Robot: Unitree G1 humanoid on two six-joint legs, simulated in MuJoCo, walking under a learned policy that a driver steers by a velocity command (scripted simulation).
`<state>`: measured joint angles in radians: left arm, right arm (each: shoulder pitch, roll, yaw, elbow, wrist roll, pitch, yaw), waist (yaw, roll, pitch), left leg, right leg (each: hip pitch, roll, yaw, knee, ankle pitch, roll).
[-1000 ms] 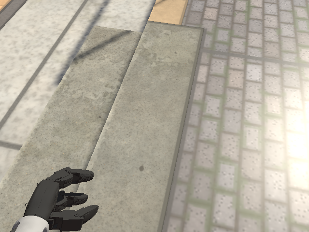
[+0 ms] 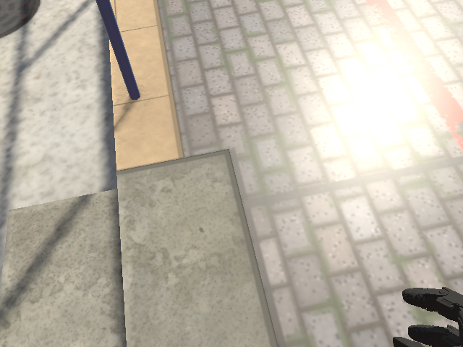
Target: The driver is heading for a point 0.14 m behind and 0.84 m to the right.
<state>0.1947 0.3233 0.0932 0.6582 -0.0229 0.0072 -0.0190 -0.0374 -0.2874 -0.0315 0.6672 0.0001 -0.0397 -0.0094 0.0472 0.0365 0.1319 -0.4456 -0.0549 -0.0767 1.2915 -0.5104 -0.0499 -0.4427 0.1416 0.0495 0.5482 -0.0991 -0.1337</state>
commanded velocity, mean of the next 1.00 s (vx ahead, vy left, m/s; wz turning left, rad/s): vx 0.79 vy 0.00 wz -0.98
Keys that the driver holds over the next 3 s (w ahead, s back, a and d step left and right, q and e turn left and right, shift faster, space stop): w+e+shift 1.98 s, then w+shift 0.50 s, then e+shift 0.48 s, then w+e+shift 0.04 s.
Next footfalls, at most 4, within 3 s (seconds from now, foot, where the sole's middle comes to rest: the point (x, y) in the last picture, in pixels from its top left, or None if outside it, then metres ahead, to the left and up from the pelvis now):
0.26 left None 0.22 0.16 -0.76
0.74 right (364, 334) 0.44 -0.25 -0.76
1.14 left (429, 206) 0.83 -0.50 -0.76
1.58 right None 0.72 -0.96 -0.76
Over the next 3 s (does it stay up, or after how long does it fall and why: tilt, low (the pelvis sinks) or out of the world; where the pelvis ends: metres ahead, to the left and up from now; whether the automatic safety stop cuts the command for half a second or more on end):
stays up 0.31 -1.82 0.13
